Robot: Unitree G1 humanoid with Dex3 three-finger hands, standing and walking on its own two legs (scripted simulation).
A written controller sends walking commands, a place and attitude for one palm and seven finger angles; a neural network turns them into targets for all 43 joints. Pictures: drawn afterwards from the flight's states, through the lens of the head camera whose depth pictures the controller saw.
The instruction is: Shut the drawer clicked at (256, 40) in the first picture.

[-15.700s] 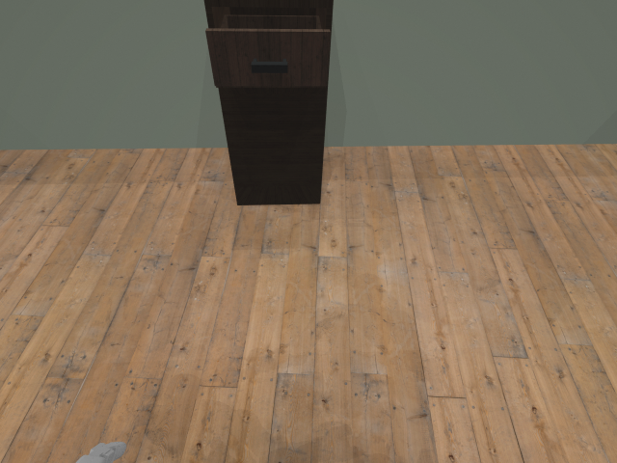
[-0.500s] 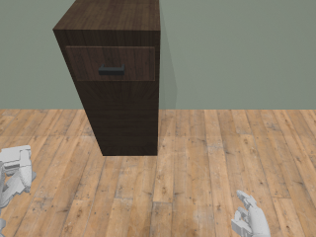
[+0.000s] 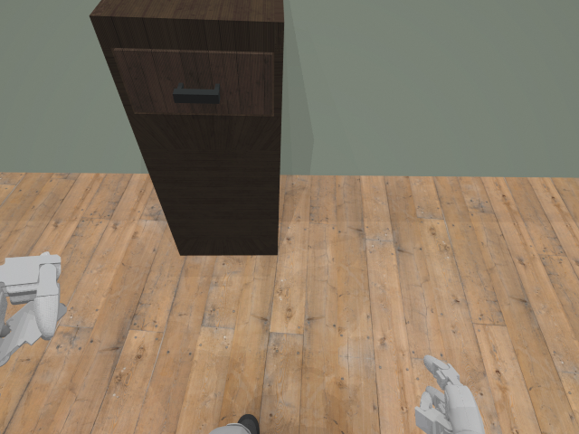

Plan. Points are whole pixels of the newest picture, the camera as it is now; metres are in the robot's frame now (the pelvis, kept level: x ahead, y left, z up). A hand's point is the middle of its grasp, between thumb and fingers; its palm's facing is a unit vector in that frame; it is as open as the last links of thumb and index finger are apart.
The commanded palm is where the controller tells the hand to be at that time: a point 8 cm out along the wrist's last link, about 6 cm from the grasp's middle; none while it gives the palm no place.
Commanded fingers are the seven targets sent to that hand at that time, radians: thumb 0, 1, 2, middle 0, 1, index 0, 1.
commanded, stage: stop stepping back and stand still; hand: left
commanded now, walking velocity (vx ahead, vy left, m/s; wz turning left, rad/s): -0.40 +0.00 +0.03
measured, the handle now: (198, 91) +0.81 +0.27 +0.00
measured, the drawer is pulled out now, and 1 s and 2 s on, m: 0.00 0.00 0.00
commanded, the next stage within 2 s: let the arm hang, fingers relaxed in 0.84 s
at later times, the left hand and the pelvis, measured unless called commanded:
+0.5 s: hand out of the picture +0.11 +0.26 +0.17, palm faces +0.41 -0.81 -0.43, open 3.3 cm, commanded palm +0.04 +0.30 +0.18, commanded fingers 0.00 0.90 0.90 -1.40 -1.60 -1.40 -1.60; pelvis -0.08 +0.01 +0.00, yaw +1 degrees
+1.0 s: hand out of the picture +0.09 +0.25 +0.11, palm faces +0.32 -0.82 -0.47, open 3.2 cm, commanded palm none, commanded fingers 0.00 0.90 0.90 -1.24 -1.43 -1.24 -1.43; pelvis -0.11 +0.00 +0.00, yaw +3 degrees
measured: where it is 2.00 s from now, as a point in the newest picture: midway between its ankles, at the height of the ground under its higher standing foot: outside the picture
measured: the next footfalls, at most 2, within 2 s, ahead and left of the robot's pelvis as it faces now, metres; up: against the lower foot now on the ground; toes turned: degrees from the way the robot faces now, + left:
left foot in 0.40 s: -0.06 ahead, +0.13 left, +0.00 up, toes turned +4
